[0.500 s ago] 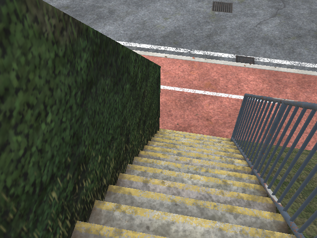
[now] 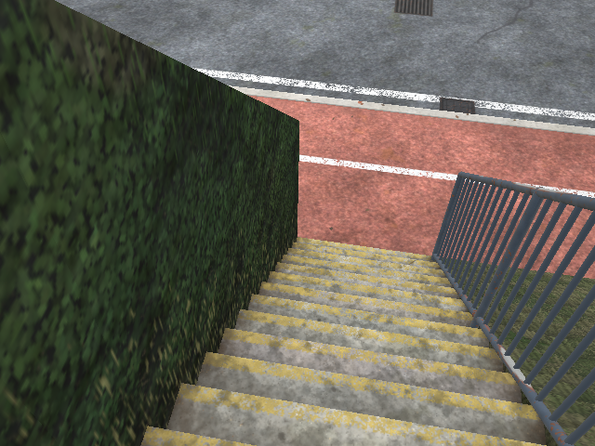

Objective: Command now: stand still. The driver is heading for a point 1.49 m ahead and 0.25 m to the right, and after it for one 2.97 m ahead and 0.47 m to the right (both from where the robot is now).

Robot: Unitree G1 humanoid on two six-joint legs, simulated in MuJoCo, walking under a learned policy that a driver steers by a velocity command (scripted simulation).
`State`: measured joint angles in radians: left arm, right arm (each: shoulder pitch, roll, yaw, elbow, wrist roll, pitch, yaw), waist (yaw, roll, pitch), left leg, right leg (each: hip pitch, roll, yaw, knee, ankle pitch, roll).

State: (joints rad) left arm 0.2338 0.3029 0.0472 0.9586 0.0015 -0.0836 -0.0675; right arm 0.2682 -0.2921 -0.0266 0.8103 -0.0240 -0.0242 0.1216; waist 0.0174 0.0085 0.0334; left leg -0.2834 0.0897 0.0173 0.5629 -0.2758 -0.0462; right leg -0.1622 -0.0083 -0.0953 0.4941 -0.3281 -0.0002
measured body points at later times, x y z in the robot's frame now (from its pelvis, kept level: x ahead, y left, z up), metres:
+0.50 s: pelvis +0.01 +0.00 +0.00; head +0.03 +0.00 +0.45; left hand +0.06 +0.27 -0.14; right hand +0.07 -0.27 -0.14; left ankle +0.01 +0.14 -0.73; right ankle -0.04 -0.11 -0.73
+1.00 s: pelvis +0.08 +0.03 -0.05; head +0.09 +0.03 +0.40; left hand +0.10 +0.28 -0.19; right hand +0.14 -0.23 -0.19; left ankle +0.06 +0.12 -0.74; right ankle +0.03 -0.11 -0.68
